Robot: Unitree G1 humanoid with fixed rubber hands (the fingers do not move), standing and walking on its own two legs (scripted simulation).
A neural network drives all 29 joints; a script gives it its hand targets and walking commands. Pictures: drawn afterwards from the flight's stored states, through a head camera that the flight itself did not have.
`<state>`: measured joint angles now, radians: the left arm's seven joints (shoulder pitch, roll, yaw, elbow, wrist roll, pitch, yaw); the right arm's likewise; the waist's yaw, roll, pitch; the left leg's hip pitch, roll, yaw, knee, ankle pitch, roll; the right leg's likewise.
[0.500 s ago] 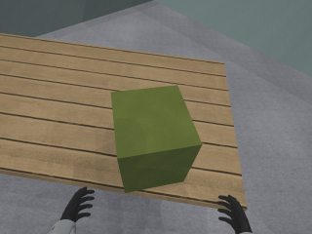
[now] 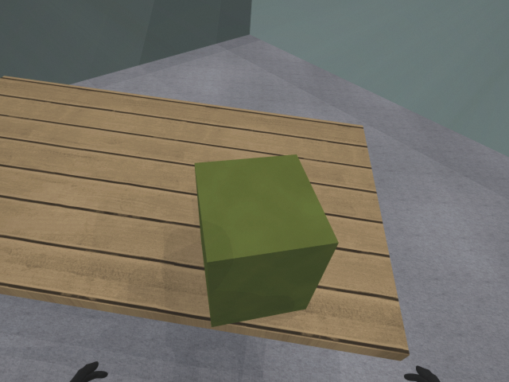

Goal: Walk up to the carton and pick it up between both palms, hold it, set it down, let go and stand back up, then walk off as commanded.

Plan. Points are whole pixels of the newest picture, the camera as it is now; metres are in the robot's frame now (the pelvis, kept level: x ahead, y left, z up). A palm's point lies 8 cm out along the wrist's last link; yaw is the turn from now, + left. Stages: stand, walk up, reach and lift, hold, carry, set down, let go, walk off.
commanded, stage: stand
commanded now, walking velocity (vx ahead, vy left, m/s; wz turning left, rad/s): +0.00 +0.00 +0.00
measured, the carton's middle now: (253, 241) +0.38 +0.01 -0.03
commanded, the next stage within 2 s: none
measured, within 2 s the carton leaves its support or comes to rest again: neither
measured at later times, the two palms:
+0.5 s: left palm out of the picture +0.05 +0.29 -0.12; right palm out of the picture +0.09 -0.29 -0.08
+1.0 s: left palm out of the picture +0.04 +0.29 -0.12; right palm out of the picture +0.08 -0.29 -0.09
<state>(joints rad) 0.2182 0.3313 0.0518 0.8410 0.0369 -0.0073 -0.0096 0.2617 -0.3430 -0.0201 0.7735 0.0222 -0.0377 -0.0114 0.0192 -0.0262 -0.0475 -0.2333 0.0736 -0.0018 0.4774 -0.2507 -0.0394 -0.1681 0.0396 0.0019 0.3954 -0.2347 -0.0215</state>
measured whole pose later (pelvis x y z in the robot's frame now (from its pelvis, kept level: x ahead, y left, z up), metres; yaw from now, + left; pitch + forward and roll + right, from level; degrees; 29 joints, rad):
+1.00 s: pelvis -0.02 +0.00 +0.00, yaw +0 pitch -1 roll -2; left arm 0.21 0.33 0.04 1.03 0.04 -0.02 -0.01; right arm 0.20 -0.34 -0.02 0.92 0.02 -0.03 -0.01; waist 0.02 0.00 -0.03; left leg -0.23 0.07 0.00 0.47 -0.23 -0.04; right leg -0.17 0.04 0.00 0.40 -0.21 -0.02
